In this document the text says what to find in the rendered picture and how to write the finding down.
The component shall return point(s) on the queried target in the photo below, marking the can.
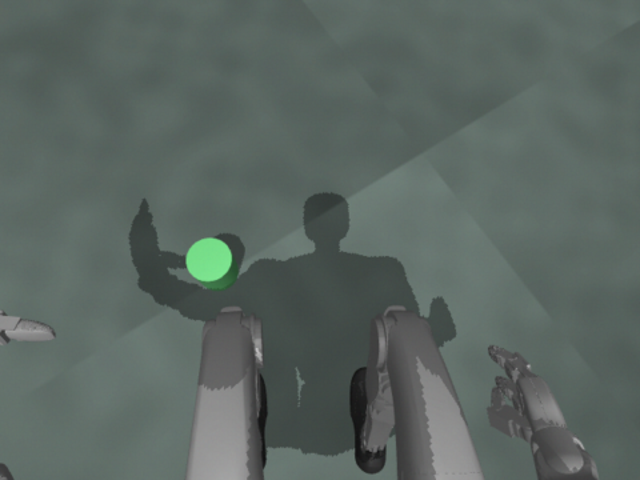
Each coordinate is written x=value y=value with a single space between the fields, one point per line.
x=211 y=262

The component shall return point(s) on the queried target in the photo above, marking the right robot hand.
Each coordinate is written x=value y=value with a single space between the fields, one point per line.
x=535 y=406

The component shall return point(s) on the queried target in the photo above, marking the left robot hand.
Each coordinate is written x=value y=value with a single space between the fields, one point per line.
x=23 y=329

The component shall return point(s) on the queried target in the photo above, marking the right robot arm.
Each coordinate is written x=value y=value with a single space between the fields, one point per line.
x=559 y=455

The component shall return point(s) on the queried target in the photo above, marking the right robot foot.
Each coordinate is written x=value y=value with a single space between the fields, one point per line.
x=368 y=462

